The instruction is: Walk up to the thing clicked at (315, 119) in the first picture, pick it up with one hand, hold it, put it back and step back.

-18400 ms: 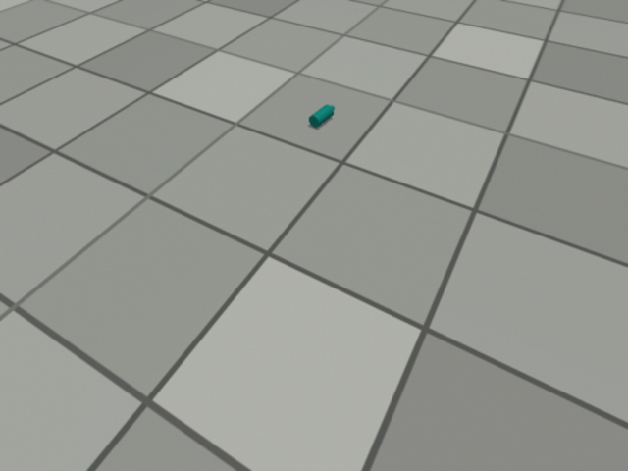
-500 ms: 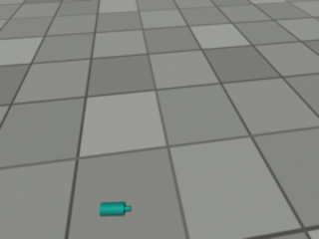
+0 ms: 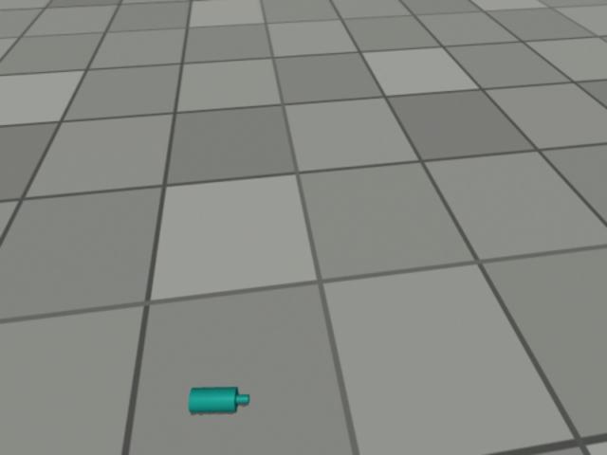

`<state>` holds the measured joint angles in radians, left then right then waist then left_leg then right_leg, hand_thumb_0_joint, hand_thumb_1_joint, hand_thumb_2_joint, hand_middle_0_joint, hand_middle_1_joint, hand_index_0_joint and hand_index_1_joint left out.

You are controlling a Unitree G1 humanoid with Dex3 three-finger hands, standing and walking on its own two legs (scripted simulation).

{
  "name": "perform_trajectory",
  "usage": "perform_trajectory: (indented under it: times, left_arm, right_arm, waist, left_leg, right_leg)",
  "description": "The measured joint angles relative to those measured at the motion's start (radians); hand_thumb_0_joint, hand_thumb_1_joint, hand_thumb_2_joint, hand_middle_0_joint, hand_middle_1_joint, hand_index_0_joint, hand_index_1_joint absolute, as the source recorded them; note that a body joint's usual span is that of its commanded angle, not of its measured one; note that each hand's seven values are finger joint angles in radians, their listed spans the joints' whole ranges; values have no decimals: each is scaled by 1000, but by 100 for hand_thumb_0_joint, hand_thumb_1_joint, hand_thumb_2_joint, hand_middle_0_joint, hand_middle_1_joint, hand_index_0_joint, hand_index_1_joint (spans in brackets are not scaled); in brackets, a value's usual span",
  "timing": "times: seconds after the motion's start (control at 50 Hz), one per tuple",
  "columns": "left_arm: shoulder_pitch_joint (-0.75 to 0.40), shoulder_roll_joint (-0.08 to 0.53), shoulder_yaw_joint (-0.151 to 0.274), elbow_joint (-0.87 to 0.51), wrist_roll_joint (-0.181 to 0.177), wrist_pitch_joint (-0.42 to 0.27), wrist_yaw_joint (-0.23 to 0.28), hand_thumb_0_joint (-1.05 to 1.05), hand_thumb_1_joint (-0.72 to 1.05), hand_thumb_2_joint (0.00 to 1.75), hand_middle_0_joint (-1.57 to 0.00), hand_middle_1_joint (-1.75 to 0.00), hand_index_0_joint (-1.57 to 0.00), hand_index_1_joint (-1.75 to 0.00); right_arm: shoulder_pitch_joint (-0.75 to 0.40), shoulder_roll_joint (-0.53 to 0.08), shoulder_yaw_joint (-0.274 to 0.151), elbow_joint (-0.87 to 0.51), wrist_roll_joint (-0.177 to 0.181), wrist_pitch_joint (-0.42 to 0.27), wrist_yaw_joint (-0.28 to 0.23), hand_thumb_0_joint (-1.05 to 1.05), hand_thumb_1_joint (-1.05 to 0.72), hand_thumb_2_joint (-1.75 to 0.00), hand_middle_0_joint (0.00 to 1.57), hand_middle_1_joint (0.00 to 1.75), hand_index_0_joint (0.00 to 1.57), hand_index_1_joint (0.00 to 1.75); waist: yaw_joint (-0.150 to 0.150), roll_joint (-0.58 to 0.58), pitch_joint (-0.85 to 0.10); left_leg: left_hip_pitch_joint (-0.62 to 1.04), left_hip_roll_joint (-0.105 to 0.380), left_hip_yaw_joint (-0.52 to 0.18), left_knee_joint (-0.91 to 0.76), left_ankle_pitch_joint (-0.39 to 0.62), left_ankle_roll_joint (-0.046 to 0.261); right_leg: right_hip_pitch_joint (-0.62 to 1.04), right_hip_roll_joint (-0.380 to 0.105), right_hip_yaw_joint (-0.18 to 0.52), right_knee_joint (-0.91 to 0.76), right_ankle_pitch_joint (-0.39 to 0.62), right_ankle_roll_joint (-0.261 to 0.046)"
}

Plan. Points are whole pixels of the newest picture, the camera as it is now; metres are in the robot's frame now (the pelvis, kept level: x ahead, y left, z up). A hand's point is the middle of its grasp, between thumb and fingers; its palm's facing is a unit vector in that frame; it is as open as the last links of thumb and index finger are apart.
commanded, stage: stand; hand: left
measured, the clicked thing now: (220, 399) +0.41 +0.27 -0.75
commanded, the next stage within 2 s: rise first in 2.00 s
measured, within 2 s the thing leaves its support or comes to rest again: neither
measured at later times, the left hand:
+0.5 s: hand out of the picture +0.05 +0.26 -0.16, palm faces -0.01 -0.94 -0.34, open 7.4 cm
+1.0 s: hand out of the picture +0.06 +0.26 -0.16, palm faces +0.00 -0.94 -0.34, open 7.4 cm
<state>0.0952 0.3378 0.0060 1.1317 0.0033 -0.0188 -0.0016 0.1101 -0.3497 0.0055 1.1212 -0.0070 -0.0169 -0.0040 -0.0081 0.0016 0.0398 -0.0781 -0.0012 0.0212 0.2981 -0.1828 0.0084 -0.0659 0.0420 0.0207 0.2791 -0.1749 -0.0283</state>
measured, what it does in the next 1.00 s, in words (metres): stands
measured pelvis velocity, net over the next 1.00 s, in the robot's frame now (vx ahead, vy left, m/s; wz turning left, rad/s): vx -0.01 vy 0.01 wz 0.02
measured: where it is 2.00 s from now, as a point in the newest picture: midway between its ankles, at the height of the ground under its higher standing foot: outside the picture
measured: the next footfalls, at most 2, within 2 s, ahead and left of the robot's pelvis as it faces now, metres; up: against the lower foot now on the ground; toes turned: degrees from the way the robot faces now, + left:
none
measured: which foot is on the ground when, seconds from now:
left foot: down 0.00-1.00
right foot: down 0.00-1.00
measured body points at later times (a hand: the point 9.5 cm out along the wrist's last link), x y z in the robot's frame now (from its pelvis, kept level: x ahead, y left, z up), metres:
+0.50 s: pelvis -0.01 +0.00 +0.00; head +0.00 +0.00 +0.45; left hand +0.05 +0.31 -0.13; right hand +0.07 -0.29 -0.13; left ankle -0.01 +0.11 -0.75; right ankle -0.01 -0.10 -0.75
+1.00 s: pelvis -0.01 +0.01 +0.00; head +0.00 +0.01 +0.45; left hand +0.06 +0.31 -0.13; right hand +0.07 -0.29 -0.13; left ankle -0.01 +0.11 -0.75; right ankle -0.01 -0.10 -0.75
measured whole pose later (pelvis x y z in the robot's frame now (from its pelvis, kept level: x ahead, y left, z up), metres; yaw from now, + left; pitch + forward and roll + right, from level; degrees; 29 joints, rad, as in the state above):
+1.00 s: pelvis -0.01 +0.01 +0.00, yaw +1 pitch -2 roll +0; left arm 0.12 0.35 -0.01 1.13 0.01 -0.02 0.00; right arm 0.12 -0.35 0.01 1.13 -0.01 -0.02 0.00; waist 0.00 0.00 0.04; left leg -0.09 -0.02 0.01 0.30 -0.17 0.02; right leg -0.08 0.02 0.01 0.29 -0.17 -0.01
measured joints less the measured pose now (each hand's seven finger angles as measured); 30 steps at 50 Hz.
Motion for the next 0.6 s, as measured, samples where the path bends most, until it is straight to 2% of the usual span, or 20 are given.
perform_trajectory:
  times: [0.6]
  left_arm:
    - [40,9,-10,13,2,3,-1,0,91,90,-20,-30,-20,-30]
  right_arm:
    - [12,0,8,14,-2,1,6,0,-90,-90,20,30,21,30]
  waist:
    - [9,2,5]
  left_leg:
    - [-13,-14,-11,-6,17,9]
  right_leg:
    - [-13,-14,-12,5,6,8]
